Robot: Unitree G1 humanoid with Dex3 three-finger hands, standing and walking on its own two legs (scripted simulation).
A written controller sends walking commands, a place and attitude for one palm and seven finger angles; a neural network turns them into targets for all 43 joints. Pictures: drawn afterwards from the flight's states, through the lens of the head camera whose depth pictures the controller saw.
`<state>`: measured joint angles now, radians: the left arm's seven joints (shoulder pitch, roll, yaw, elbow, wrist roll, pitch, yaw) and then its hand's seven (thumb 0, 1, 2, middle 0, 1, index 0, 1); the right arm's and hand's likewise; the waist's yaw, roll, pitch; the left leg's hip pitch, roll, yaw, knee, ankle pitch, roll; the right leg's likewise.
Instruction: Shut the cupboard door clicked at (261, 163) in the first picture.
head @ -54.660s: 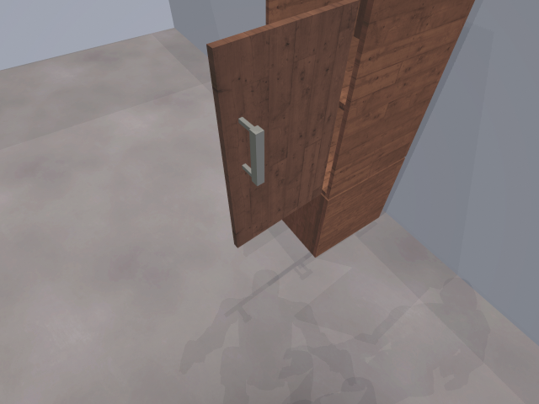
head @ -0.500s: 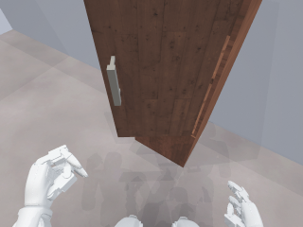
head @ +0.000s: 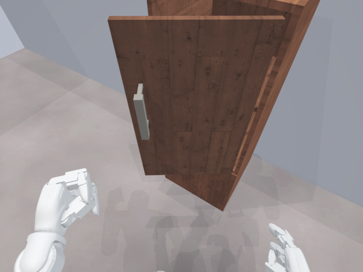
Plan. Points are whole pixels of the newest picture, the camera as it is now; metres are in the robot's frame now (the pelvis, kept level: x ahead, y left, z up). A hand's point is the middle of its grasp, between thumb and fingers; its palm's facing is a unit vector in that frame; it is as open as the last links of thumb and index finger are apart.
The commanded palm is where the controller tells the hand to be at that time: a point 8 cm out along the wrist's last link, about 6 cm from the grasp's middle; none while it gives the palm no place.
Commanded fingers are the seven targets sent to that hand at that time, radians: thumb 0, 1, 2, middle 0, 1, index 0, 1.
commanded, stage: raise the hand and make a fist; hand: left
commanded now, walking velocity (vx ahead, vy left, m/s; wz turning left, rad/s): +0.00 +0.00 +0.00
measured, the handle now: (143, 113) +0.48 +0.14 +0.08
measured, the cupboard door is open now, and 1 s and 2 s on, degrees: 34 34 34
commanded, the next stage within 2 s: bring the fist close to the handle in 0.30 s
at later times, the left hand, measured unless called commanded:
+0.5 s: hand (104, 204) +0.23 +0.17 +0.08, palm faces +0.10 -0.99 -0.04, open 3.1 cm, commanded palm +0.21 +0.21 +0.08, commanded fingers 0.00 0.90 0.90 -1.30 -1.50 -1.30 -1.50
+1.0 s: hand (133, 166) +0.31 +0.13 +0.08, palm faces +0.06 -1.00 -0.01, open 3.1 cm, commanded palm +0.29 +0.18 +0.08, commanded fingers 0.00 0.90 0.90 -1.30 -1.50 -1.30 -1.50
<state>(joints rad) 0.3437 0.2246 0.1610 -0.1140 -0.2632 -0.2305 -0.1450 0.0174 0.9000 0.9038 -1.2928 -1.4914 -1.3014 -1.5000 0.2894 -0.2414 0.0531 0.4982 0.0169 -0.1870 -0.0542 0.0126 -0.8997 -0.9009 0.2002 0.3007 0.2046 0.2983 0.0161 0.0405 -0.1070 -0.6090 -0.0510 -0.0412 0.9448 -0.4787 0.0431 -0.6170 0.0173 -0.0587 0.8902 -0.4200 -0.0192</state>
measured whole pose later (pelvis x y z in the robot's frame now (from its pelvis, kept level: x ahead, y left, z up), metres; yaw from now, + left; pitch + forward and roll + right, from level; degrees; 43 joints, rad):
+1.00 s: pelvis -0.01 -0.02 +0.00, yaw -1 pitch +8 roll +0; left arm -0.03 0.16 0.09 0.20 -0.18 -0.24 -0.03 0.02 0.90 0.90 -1.30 -1.50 -1.31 -1.50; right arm 0.26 -0.24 0.03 0.56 0.01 -0.14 -0.04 0.01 -0.90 -0.90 0.20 0.30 0.20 0.30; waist 0.00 0.03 -0.09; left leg -0.60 -0.04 -0.03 0.90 -0.45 0.02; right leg -0.63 0.02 -0.04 0.89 -0.40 -0.04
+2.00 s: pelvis -0.02 -0.02 +0.00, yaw -2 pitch +10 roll +0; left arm -0.42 0.14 0.12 0.66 -0.12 -0.35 0.08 0.02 0.90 0.90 -1.30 -1.50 -1.31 -1.50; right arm 0.28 -0.24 0.02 0.61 0.00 -0.04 -0.02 0.01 -0.90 -0.90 0.20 0.30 0.20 0.30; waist -0.05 0.03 -0.09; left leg -0.64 -0.04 -0.01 0.88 -0.42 0.02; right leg -0.67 0.03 -0.03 0.87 -0.37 -0.04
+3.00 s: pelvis -0.03 +0.00 -0.03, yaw -1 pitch +20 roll -2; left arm -1.09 0.41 0.22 1.30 -0.10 -0.37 -0.19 0.02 0.90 0.90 -1.30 -1.50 -1.30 -1.50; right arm 0.41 -0.28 0.03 0.67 -0.02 -0.05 0.00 0.01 -0.90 -0.90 0.20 0.30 0.20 0.30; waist -0.20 0.04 -0.10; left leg -0.95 -0.04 -0.02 1.06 -0.45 0.04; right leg -0.96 0.03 -0.05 1.00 -0.38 -0.03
